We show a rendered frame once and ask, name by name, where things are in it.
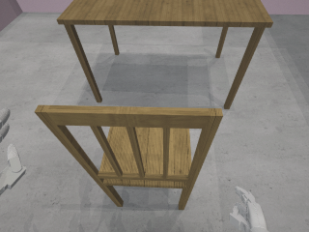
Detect robot left hand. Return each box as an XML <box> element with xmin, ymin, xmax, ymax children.
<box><xmin>0</xmin><ymin>107</ymin><xmax>26</xmax><ymax>195</ymax></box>

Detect table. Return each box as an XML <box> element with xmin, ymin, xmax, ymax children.
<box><xmin>56</xmin><ymin>0</ymin><xmax>273</xmax><ymax>109</ymax></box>

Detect chair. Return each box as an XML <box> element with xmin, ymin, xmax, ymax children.
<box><xmin>35</xmin><ymin>104</ymin><xmax>223</xmax><ymax>210</ymax></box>

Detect robot right hand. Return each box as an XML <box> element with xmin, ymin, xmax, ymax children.
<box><xmin>229</xmin><ymin>186</ymin><xmax>268</xmax><ymax>232</ymax></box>

